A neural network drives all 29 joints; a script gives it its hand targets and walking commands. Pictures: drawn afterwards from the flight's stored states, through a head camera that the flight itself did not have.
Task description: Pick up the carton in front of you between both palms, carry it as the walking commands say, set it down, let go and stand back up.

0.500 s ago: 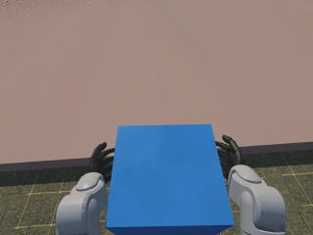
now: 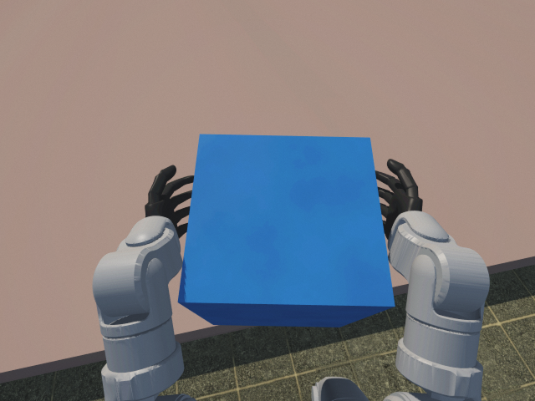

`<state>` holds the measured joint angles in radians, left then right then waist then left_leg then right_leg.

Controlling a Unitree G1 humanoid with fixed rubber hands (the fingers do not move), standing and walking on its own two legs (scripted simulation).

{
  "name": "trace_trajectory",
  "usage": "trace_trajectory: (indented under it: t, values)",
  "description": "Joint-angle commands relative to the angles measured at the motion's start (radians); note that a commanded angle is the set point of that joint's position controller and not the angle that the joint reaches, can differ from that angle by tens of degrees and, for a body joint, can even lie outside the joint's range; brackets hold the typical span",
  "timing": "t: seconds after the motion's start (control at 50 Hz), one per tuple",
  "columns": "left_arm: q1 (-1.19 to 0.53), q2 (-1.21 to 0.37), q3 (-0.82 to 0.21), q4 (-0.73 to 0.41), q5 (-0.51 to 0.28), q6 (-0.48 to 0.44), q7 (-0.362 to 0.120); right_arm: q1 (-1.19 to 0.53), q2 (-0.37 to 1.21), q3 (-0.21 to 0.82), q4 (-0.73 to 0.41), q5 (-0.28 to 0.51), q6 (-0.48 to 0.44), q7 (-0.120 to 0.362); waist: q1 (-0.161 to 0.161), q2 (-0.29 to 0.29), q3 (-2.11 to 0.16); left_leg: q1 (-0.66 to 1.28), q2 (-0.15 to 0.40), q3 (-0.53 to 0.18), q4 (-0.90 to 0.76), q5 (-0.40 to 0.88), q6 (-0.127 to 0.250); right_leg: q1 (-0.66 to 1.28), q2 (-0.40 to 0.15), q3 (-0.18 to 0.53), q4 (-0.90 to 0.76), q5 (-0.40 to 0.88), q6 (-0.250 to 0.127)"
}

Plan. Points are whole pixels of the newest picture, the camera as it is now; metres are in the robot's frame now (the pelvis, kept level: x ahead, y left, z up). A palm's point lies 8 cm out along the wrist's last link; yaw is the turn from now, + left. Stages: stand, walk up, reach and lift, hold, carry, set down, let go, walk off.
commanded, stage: carry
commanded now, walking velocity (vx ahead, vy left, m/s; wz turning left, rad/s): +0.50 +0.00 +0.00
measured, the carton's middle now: (280, 245) +0.32 -0.01 +0.06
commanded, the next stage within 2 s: none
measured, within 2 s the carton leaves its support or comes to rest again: neither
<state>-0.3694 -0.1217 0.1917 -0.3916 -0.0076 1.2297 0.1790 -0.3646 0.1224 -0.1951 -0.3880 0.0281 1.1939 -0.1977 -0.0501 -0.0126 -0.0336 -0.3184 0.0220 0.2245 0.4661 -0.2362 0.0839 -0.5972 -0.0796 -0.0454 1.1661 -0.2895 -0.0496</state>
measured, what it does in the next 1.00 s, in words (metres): climbs: right foot, then left foot 0.11 m higher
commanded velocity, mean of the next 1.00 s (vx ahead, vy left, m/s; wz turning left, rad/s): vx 0.50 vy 0.00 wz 0.24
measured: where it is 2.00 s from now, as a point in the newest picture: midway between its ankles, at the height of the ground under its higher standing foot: (214, 147)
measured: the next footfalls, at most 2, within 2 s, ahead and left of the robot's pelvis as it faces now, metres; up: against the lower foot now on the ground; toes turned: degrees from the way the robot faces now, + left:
right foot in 0.26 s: +0.35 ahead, -0.09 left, +0.00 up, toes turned -5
left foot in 0.72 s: +0.72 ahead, +0.06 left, +0.11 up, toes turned +4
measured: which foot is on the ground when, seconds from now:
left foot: down 0.00-0.26, up 0.28-0.70, down 0.72-1.00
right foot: up 0.00-0.24, down 0.26-0.70, up 0.72-1.00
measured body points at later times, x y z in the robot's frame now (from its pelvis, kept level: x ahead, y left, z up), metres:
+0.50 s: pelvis +0.33 -0.04 +0.00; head +0.41 -0.05 +0.44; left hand +0.69 +0.14 +0.12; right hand +0.72 -0.16 +0.11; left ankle +0.32 +0.08 -0.55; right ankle +0.31 -0.09 -0.74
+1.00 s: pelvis +0.71 +0.02 +0.10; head +0.75 +0.02 +0.55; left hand +1.08 +0.18 +0.24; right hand +1.09 -0.13 +0.26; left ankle +0.68 +0.05 -0.63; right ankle +0.79 -0.10 -0.56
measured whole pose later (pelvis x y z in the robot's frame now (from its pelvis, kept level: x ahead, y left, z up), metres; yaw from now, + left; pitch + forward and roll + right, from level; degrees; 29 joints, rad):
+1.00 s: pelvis +0.71 +0.02 +0.10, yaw +7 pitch +5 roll -1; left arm -0.60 -0.12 0.33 -0.21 0.08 1.16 0.18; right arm -0.72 0.04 -0.24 -0.05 0.08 1.13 -0.22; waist -0.15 0.04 -0.01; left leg -0.33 -0.13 0.00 0.54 -0.30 0.15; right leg -0.74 -0.01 0.00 1.08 -0.33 -0.02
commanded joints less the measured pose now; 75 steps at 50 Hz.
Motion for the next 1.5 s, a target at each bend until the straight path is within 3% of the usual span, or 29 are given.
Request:
trace_trajectory:
  t: [0.0, 0.14, 0.18, 0.22, 0.24, 0.26, 0.28, 0.34, 0.44, 0.54, 0.58, 0.62, 0.64, 0.68, 0.7, 0.72, 0.74, 0.76, 0.82, 0.88, 1.06, 1.14, 1.16, 1.18, 1.2, 1.22, 1.26, 1.32, 1.48]
  values:
    - [-0.541, -0.548, -0.556, 0.001, -0.142, -0.047, 0.004, -0.555, 0.562, 0.611, -0.002, 0.237, -0.008, 0.07, 0.014, 0.128, -0.303, 0.327, 0.247, -0.258, -0.212, 0.201, 0.101, -0.115, -0.015, -0.019, -0.137, 0.063, 0.008]
    - [-0.718, -0.534, -0.48, 0.153, -0.128, -0.056, 0.012, -0.697, 0.55, 0.503, 0.197, 0.173, -0.023, 0.036, -0.008, 0.166, -0.239, 0.373, 0.188, -0.125, -0.128, 0.424, 0.074, -0.02, 0.056, -0.119, -0.521, 0.209, -0.017]
    - [-0.77, -0.539, -0.461, 0.184, -0.135, -0.058, 0.009, -0.747, 0.57, 0.489, 0.228, 0.171, -0.025, 0.03, 0.035, 0.168, -0.279, 0.351, 0.187, -0.081, 0.001, 0.613, 0.051, 0.138, 0.095, -0.143, -0.559, 0.222, -0.04]
    - [-0.775, -0.542, -0.439, 0.231, -0.135, -0.06, 0.006, -0.781, 0.585, 0.478, 0.253, 0.164, -0.02, 0.023, 0.147, 0.044, -0.415, 0.215, 0.104, 0.001, 0.395, 0.561, -0.014, 0.535, 0.142, -0.186, -0.662, 0.221, -0.035]
    - [-0.749, -0.544, -0.417, 0.258, -0.13, -0.058, 0.003, -0.805, 0.587, 0.467, 0.26, 0.151, -0.016, 0.017, 0.181, -0.102, -0.425, -0.001, 0.045, -0.036, 0.637, 0.251, -0.042, 0.694, -0.049, 0.112, -0.677, 0.236, -0.036]
    - [-0.79, -0.533, -0.419, 0.261, -0.136, -0.057, 0.009, -0.766, 0.606, 0.45, 0.289, 0.139, -0.01, 0.013, 0.129, -0.323, -0.508, -0.318, -0.098, -0.128, 0.915, -0.248, -0.075, 0.92, -0.282, 0.624, -0.798, 0.293, -0.204]
    - [-0.805, -0.595, -0.455, 0.243, -0.168, -0.055, 0.002, -0.784, 0.599, 0.437, 0.27, 0.122, -0.01, 0.007, 0.124, -0.254, -0.525, -0.418, -0.054, -0.229, 1.069, -0.252, -0.037, 0.932, -0.307, 0.649, -0.806, 0.214, -0.26]
    - [-0.944, -0.742, -0.535, 0.125, -0.261, -0.079, -0.039, -0.848, 0.699, 0.444, 0.217, 0.12, -0.027, 0.016, 0.119, -0.052, -0.437, -0.519, 0.015, -0.231, 1.065, -0.159, -0.013, 0.8, -0.22, 0.408, -0.755, 0.363, -0.2]
    - [-0.872, -0.739, -0.594, 0.024, -0.286, -0.115, -0.058, -0.717, 0.693, 0.493, 0.155, 0.079, -0.072, 0.015, 0.135, -0.09, -0.461, -0.749, 0.002, -0.167, 1.238, -0.175, 0.005, 0.904, -0.21, 0.311, -0.73, 0.511, -0.205]
    - [-0.801, -0.634, -0.596, 0.022, -0.284, -0.107, -0.053, -0.708, 0.604, 0.508, 0.121, 0.092, -0.063, 0.008, 0.147, -0.043, -0.326, -1.032, 0.053, -0.121, 1.315, -0.279, 0.032, 0.918, -0.165, 0.261, -0.807, 0.39, -0.196]
    - [-0.785, -0.615, -0.586, 0.052, -0.281, -0.098, -0.052, -0.709, 0.587, 0.507, 0.136, 0.088, -0.051, 0.007, 0.108, -0.049, -0.237, -0.742, 0.053, -0.064, 0.942, -0.234, 0.033, 0.676, -0.102, 0.112, -0.943, 0.515, -0.164]
    - [-0.767, -0.602, -0.553, 0.093, -0.259, -0.088, -0.052, -0.69, 0.6, 0.517, 0.168, 0.092, -0.038, 0.01, 0.07, -0.135, -0.271, -0.409, -0.035, 0.049, 0.692, -0.088, 0.061, 0.564, -0.07, -0.05, -0.907, 1.097, -0.136]
    - [-0.749, -0.608, -0.541, 0.104, -0.246, -0.084, -0.051, -0.678, 0.608, 0.525, 0.179, 0.102, -0.034, 0.015, 0.027, -0.214, -0.33, -0.294, -0.095, 0.097, 0.624, -0.071, 0.064, 0.598, -0.083, -0.091, -0.811, 1.435, -0.117]
    - [-0.752, -0.613, -0.522, 0.099, -0.211, -0.082, -0.049, -0.695, 0.636, 0.552, 0.153, 0.138, -0.037, 0.031, -0.152, -0.209, -0.516, 0.083, -0.179, 0.081, 0.357, 0.065, 0.051, 0.633, -0.093, -0.162, -0.381, 1.617, -0.062]
    - [-0.767, -0.615, -0.517, 0.099, -0.187, -0.087, -0.045, -0.712, 0.667, 0.567, 0.143, 0.155, -0.04, 0.041, -0.19, -0.089, -0.556, 0.289, -0.163, -0.102, 0.207, 0.082, 0.078, 0.488, -0.026, -0.114, -0.051, 1.158, -0.025]
    - [-0.69, -0.626, -0.488, 0.119, -0.144, -0.094, -0.041, -0.74, 0.684, 0.592, 0.147, 0.187, -0.044, 0.047, -0.084, 0.34, -0.585, 0.45, 0.182, -0.821, 0.025, 0.504, 0.284, 0.103, 0.228, -0.055, 0.391, -0.012, 0.055]
    - [-0.676, -0.55, -0.435, 0.133, -0.084, -0.093, -0.026, -0.759, 0.73, 0.628, 0.169, 0.238, -0.042, 0.06, -0.057, 0.242, -0.658, 0.46, 0.181, -0.92, 0.084, 0.689, 0.338, 0.08, 0.202, 0.151, 0.593, -0.057, 0.024]
    - [-0.643, -0.559, -0.396, 0.155, -0.052, -0.093, -0.017, -0.819, 0.734, 0.66, 0.135, 0.287, -0.047, 0.072, -0.063, 0.19, -0.669, 0.478, 0.177, -0.918, 0.086, 0.456, 0.338, -0.042, 0.193, 0.177, 0.664, -0.084, 0.003]
    - [-0.736, -0.54, -0.332, 0.164, -0.002, -0.11, 0.003, -1.005, 0.813, 0.716, 0.106, 0.41, -0.063, 0.105, -0.031, -0.008, -0.437, 0.288, 0.123, -0.786, 0.021, 0.161, 0.24, -0.165, 0.113, 0.146, 0.497, -0.167, -0.004]
    - [-0.721, -0.53, -0.348, 0.207, 0.003, -0.109, 0.002, -1.0, 0.802, 0.701, 0.155, 0.417, -0.063, 0.106, -0.043, -0.082, -0.375, 0.226, 0.138, -0.679, -0.019, 0.294, 0.237, -0.142, 0.063, 0.094, 0.176, -0.222, 0.013]
    - [-0.855, -0.565, -0.424, 0.243, -0.088, -0.012, 0.008, -0.83, 0.672, 0.452, 0.347, 0.226, 0.03, 0.068, -0.065, 0.172, -0.34, 0.341, 0.043, -0.459, 0.013, 0.733, 0.135, -0.071, 0.122, -0.038, -0.5, 0.187, 0.039]
    - [-0.932, -0.602, -0.435, 0.277, -0.13, 0.012, 0.012, -0.838, 0.64, 0.396, 0.387, 0.179, 0.051, 0.058, 0.018, 0.199, -0.405, 0.225, 0.006, -0.359, 0.21, 0.856, 0.03, 0.362, 0.129, -0.072, -0.743, 0.311, 0.022]
    - [-0.903, -0.603, -0.422, 0.301, -0.125, 0.011, 0.015, -0.863, 0.634, 0.396, 0.385, 0.175, 0.053, 0.055, 0.081, 0.152, -0.47, 0.082, -0.015, -0.327, 0.37, 0.69, -0.005, 0.598, 0.039, 0.022, -0.763, 0.337, -0.006]
    - [-0.884, -0.585, -0.395, 0.316, -0.112, 0.01, 0.018, -0.88, 0.637, 0.401, 0.385, 0.172, 0.058, 0.053, 0.107, -0.038, -0.539, -0.095, -0.063, -0.28, 0.581, 0.226, -0.026, 0.801, -0.216, 0.317, -0.685, 0.558, -0.064]
    - [-0.897, -0.579, -0.39, 0.316, -0.105, 0.006, 0.026, -0.863, 0.666, 0.387, 0.383, 0.168, 0.06, 0.053, 0.097, -0.306, -0.59, -0.358, -0.17, -0.251, 0.846, -0.288, -0.071, 0.966, -0.391, 0.653, -0.738, 0.602, -0.239]
    - [-0.879, -0.643, -0.399, 0.311, -0.119, 0.004, 0.018, -0.898, 0.672, 0.4, 0.358, 0.154, 0.054, 0.051, 0.1, -0.181, -0.559, -0.411, -0.061, -0.299, 0.919, -0.277, -0.052, 0.926, -0.378, 0.609, -0.742, 0.456, -0.227]
    - [-0.954, -0.739, -0.448, 0.253, -0.161, -0.017, -0.014, -0.908, 0.73, 0.406, 0.351, 0.133, 0.038, 0.055, 0.092, -0.03, -0.44, -0.425, -0.01, -0.289, 0.8, -0.159, -0.047, 0.788, -0.304, 0.423, -0.814, 0.355, -0.149]
    - [-0.936, -0.846, -0.51, 0.249, -0.204, -0.053, -0.059, -0.818, 0.793, 0.44, 0.366, 0.083, 0.005, 0.063, 0.076, -0.102, -0.377, -0.336, 0.01, -0.238, 0.55, -0.13, -0.066, 0.7, -0.265, 0.231, -0.905, 0.285, -0.081]
    - [-0.558, -0.917, -0.617, 0.143, -0.187, -0.115, -0.13, -0.483, 0.916, 0.609, 0.237, 0.068, -0.066, 0.102, 0.088, -0.204, -0.307, -0.176, -0.079, -0.028, 0.04, 0.143, -0.053, 0.775, -0.17, -0.148, -0.86, 0.784, 0.017]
